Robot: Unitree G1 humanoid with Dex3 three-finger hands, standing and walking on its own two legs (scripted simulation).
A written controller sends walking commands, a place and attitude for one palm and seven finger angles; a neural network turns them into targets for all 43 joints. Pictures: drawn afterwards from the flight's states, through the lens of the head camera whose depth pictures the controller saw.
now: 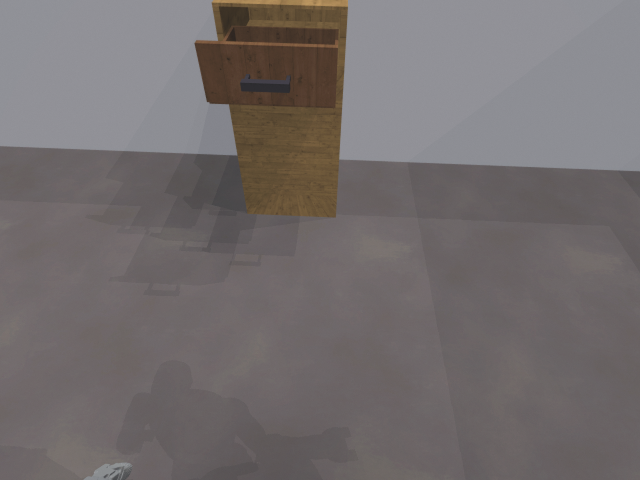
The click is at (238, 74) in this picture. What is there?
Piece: drawer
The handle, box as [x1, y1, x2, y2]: [240, 74, 290, 92]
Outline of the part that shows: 240,82 241,90 289,92 290,76 287,75 285,80 250,79 249,74 246,74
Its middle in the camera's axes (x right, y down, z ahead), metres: -0.14 -0.41 +1.02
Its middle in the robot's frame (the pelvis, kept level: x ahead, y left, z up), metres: +1.03 +0.20 +0.02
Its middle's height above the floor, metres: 0.79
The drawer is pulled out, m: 0.29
